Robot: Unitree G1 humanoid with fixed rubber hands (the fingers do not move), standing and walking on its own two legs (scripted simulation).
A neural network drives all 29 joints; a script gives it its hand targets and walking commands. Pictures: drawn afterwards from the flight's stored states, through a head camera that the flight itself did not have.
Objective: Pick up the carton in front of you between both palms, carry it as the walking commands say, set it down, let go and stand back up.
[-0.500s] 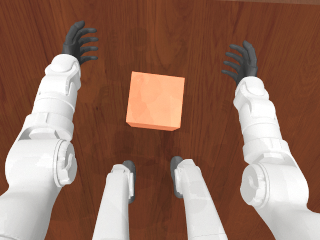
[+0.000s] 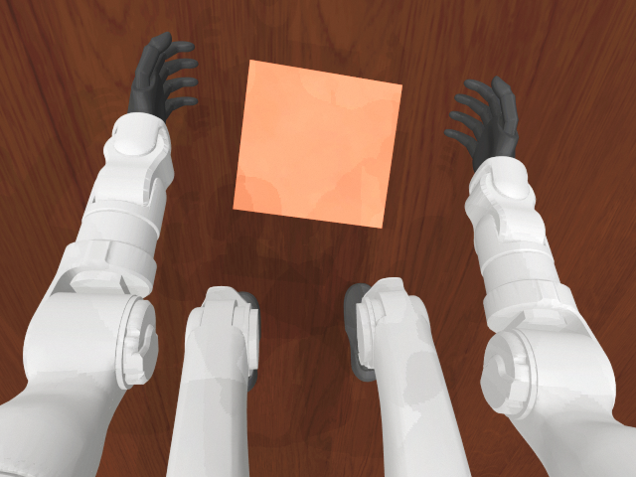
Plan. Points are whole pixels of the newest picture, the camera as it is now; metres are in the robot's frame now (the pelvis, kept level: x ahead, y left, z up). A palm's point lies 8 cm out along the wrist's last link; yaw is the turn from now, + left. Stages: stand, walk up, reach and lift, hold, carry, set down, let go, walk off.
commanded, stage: reach and lift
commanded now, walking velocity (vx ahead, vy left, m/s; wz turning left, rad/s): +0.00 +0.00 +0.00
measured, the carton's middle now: (311, 158) +0.47 -0.02 -0.38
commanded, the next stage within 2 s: none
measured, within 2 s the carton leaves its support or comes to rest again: leaves its support in 1.24 s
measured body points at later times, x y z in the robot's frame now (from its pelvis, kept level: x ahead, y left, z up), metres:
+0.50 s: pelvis -0.04 +0.00 -0.13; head +0.33 +0.01 +0.12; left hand +0.51 +0.16 -0.33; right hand +0.47 -0.21 -0.32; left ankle +0.08 +0.12 -0.47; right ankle +0.09 -0.13 -0.47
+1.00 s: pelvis -0.04 +0.00 -0.13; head +0.32 +0.01 +0.13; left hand +0.51 +0.13 -0.32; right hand +0.48 -0.18 -0.31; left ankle +0.08 +0.12 -0.47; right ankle +0.09 -0.13 -0.47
